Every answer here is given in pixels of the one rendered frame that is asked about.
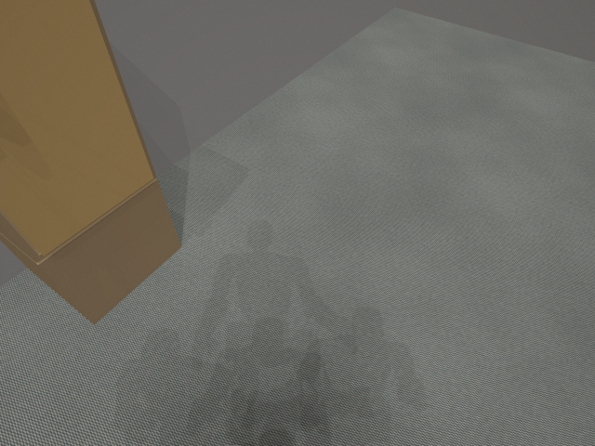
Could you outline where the cupboard door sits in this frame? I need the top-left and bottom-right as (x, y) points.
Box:
(0, 0), (153, 256)

